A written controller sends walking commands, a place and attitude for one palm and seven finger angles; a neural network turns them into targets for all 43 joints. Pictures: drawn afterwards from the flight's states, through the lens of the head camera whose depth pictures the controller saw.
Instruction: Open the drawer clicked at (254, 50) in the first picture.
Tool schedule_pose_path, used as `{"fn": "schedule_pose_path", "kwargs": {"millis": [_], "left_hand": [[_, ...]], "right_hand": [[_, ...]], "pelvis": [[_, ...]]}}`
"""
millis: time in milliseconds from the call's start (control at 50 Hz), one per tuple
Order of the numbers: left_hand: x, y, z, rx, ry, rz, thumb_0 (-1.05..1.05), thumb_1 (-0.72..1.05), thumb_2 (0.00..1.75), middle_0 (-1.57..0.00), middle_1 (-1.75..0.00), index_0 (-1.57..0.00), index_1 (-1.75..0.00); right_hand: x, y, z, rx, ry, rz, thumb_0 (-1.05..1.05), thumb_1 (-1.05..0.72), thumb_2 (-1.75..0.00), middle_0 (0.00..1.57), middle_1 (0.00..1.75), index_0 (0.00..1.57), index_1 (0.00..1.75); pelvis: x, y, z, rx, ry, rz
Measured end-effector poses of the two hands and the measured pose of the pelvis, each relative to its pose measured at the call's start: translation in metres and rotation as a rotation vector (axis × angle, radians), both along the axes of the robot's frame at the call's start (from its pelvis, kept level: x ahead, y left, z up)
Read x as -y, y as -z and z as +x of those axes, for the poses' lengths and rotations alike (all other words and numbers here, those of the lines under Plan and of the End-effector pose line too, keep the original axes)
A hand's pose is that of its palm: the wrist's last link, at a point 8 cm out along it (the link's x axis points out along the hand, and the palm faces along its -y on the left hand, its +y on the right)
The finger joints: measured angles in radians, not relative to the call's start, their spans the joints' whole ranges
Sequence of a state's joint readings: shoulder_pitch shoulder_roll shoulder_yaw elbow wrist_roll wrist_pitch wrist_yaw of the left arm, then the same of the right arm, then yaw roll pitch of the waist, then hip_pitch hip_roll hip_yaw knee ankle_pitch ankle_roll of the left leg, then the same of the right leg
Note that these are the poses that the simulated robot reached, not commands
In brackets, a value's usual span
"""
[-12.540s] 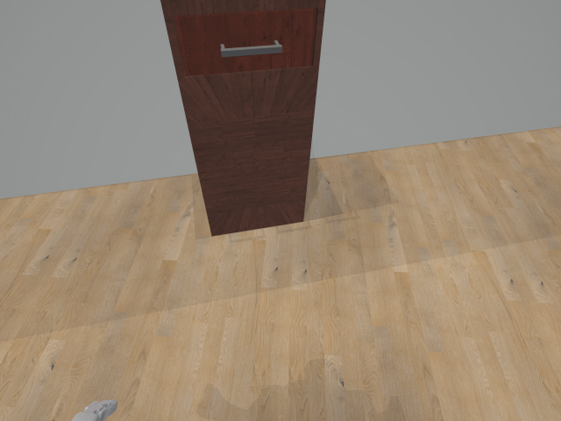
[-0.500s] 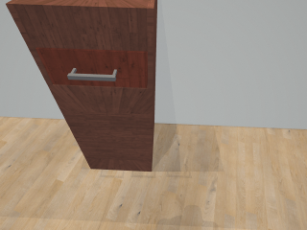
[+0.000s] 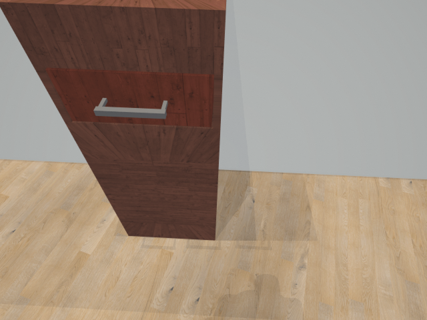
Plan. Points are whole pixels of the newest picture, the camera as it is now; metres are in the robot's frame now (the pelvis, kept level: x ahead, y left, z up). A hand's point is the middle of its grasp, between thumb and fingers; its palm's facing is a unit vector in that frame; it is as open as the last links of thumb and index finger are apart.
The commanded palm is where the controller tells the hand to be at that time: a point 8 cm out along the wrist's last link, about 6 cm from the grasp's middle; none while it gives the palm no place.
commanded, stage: come to a stop and stand still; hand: left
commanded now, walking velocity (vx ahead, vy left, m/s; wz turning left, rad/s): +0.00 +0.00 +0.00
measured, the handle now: (132, 107) +0.56 +0.24 +0.07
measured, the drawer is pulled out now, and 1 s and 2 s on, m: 0.00 0.00 0.00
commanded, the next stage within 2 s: look again from close up in 0.22 s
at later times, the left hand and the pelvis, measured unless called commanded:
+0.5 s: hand out of the picture +0.03 +0.20 -0.18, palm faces +0.00 -0.97 -0.23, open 7.4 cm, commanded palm none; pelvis -0.01 +0.02 -0.01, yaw +0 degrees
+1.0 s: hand out of the picture -0.02 +0.18 -0.18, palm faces +0.00 -0.98 -0.18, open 7.4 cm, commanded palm none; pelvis -0.01 +0.01 -0.01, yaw -1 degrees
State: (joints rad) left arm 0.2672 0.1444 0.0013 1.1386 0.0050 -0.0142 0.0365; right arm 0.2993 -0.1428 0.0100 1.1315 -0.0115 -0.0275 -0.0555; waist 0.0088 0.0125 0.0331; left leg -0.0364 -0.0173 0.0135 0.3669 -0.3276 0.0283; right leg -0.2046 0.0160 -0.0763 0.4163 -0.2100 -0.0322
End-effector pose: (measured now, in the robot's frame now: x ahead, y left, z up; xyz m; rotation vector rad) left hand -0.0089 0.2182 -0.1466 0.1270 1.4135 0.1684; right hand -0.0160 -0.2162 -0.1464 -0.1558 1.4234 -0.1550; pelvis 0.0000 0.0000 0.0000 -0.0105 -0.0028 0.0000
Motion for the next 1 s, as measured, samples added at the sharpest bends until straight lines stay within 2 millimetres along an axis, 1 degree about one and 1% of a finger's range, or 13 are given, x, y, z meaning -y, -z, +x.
{"fn": "schedule_pose_path", "kwargs": {"millis": [180, 320, 400, 480, 560, 720, 880, 1000], "left_hand": [[-0.015, -0.002, 0.028, 0.051, 0.017, 0.02, 0.01, 0.91, 0.9, -0.2, -0.3, -0.2, -0.3], [-0.027, -0.005, 0.042, 0.088, 0.029, 0.039, 0.01, 0.9, 0.9, -0.2, -0.3, -0.2, -0.3], [-0.032, -0.003, 0.041, 0.116, 0.053, 0.064, 0.01, 0.9, 0.9, -0.2, -0.3, -0.2, -0.3], [-0.033, -0.001, 0.033, 0.099, 0.067, 0.047, 0.01, 0.9, 0.9, -0.2, -0.3, -0.2, -0.3], [-0.03, -0.001, 0.024, 0.093, 0.058, 0.031, 0.01, 0.9, 0.9, -0.2, -0.3, -0.2, -0.3], [-0.026, 0.0, 0.005, 0.046, 0.051, 0.016, 0.01, 0.91, 0.9, -0.2, -0.3, -0.2, -0.3], [-0.016, 0.002, -0.009, -0.014, 0.043, -0.002, 0.01, 0.91, 0.9, -0.2, -0.3, -0.2, -0.3], [-0.008, 0.006, -0.009, -0.03, 0.037, -0.013, 0.01, 0.91, 0.9, -0.2, -0.3, -0.2, -0.3]], "right_hand": [[0.009, -0.002, 0.016, 0.02, -0.013, -0.031, 0.0, -0.91, -0.9, 0.2, 0.3, 0.2, 0.3], [0.015, -0.005, 0.024, 0.039, -0.023, -0.048, 0.0, -0.91, -0.9, 0.2, 0.3, 0.2, 0.3], [0.016, -0.003, 0.031, 0.09, -0.022, -0.051, 0.0, -0.91, -0.9, 0.2, 0.3, 0.2, 0.3], [0.005, 0.0, 0.033, 0.134, -0.034, -0.033, 0.0, -0.91, -0.9, 0.2, 0.3, 0.19, 0.3], [-0.01, 0.006, 0.027, 0.136, -0.043, -0.001, 0.0, -0.91, -0.9, 0.2, 0.3, 0.2, 0.3], [-0.022, 0.01, -0.002, 0.071, -0.028, 0.03, 0.01, -0.92, -0.9, 0.2, 0.3, 0.2, 0.3], [-0.025, 0.009, -0.03, -0.023, -0.003, 0.039, 0.0, -0.91, -0.9, 0.2, 0.3, 0.2, 0.3], [-0.021, 0.01, -0.038, -0.062, 0.008, 0.038, 0.0, -0.91, -0.9, 0.2, 0.3, 0.2, 0.3]], "pelvis": [[-0.005, 0.0, 0.005, 0.009, -0.003, -0.001], [-0.007, -0.001, 0.005, 0.016, -0.004, -0.001], [-0.01, 0.004, -0.003, 0.005, 0.006, -0.012], [-0.016, 0.007, -0.007, 0.013, 0.008, -0.004], [-0.02, 0.007, -0.009, 0.029, 0.011, 0.001], [-0.022, 0.007, -0.013, 0.032, 0.021, 0.01], [-0.019, 0.006, -0.012, 0.022, 0.024, 0.013], [-0.014, 0.008, -0.007, 0.022, 0.025, 0.014]]}}
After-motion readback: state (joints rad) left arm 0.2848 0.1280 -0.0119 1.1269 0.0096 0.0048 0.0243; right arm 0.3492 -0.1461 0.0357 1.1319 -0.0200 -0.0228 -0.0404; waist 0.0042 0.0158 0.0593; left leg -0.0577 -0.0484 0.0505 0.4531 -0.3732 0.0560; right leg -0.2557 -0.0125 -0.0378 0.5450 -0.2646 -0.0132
